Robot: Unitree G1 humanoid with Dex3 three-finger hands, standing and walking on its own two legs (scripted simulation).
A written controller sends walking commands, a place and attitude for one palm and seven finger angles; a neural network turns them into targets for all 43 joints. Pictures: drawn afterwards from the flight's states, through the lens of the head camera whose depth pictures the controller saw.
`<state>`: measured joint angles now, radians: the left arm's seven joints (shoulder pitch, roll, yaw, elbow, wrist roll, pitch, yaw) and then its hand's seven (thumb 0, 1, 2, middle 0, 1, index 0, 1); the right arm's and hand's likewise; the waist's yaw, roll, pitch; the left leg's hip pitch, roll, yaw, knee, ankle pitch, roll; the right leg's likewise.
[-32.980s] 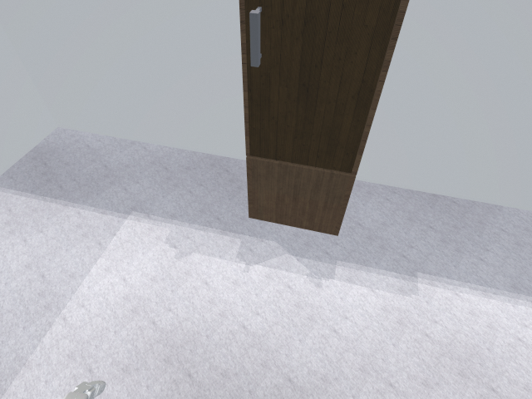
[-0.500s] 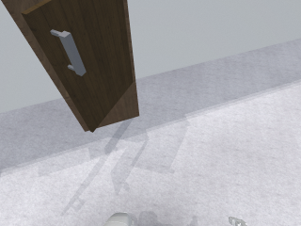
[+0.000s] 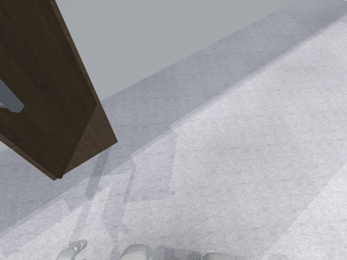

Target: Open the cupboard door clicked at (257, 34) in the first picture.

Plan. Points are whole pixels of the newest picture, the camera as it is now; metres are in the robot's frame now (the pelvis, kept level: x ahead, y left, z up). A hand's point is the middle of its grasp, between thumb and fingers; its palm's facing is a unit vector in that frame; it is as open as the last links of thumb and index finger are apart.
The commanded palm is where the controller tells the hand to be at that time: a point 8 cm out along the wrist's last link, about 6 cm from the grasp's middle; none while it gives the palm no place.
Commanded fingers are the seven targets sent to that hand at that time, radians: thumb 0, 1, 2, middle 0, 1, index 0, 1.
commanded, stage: walk to a spot facing it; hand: left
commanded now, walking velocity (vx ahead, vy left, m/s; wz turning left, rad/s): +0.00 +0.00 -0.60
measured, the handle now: out of the picture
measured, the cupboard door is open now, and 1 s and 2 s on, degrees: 43 43 43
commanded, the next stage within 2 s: turn to face it in 1.80 s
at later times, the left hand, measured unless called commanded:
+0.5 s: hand (127, 230) +0.20 +0.14 -0.15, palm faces -0.32 -0.92 -0.23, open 7.4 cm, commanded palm none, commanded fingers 0.00 0.90 0.90 -0.20 -0.30 -0.20 -0.30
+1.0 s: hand (168, 167) +0.38 +0.04 -0.15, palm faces -0.57 -0.80 -0.17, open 7.4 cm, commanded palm none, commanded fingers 0.00 0.90 0.90 -0.20 -0.30 -0.20 -0.30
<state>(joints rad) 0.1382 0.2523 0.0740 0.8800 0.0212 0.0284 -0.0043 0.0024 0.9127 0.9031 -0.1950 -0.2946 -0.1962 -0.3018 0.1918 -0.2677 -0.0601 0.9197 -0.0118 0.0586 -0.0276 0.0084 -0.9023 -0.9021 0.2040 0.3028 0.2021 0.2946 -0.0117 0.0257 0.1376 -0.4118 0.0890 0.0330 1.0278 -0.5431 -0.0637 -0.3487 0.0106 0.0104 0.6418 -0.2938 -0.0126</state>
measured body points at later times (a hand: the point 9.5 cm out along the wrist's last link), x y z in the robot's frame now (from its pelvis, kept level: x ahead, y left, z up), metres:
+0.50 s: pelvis +0.03 -0.02 +0.00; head +0.07 -0.04 +0.45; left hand +0.21 +0.19 -0.13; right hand -0.04 -0.27 -0.15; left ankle +0.03 +0.13 -0.70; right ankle -0.01 -0.12 -0.73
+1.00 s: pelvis +0.19 -0.07 +0.02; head +0.24 -0.08 +0.47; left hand +0.41 +0.08 -0.13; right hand +0.07 -0.27 -0.12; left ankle +0.24 +0.04 -0.72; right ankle +0.13 -0.19 -0.65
